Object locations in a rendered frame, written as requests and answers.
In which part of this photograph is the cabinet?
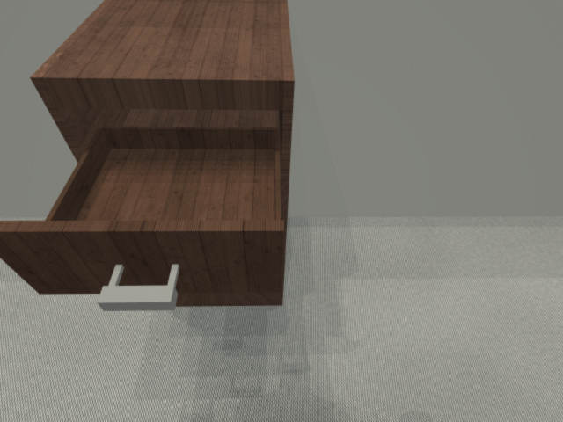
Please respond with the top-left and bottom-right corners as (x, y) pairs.
(30, 0), (295, 307)

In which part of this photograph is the handle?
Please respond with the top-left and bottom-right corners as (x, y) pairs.
(97, 264), (179, 311)

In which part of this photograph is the drawer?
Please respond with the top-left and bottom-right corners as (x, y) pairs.
(0, 126), (284, 295)

